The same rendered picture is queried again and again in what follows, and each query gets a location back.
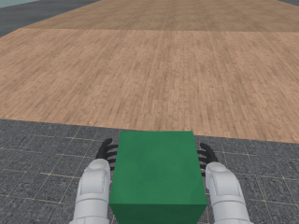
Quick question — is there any left robot forearm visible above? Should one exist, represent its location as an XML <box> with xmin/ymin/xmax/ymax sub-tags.
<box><xmin>69</xmin><ymin>159</ymin><xmax>111</xmax><ymax>224</ymax></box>

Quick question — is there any robot left hand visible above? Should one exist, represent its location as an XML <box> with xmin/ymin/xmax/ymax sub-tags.
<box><xmin>95</xmin><ymin>138</ymin><xmax>119</xmax><ymax>171</ymax></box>

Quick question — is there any robot right hand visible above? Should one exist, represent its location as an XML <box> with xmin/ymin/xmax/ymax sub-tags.
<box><xmin>196</xmin><ymin>143</ymin><xmax>218</xmax><ymax>177</ymax></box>

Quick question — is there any carton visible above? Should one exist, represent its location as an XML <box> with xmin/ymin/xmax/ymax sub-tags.
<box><xmin>108</xmin><ymin>131</ymin><xmax>207</xmax><ymax>224</ymax></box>

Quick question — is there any right robot forearm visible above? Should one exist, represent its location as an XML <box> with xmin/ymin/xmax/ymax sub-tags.
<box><xmin>206</xmin><ymin>161</ymin><xmax>254</xmax><ymax>224</ymax></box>

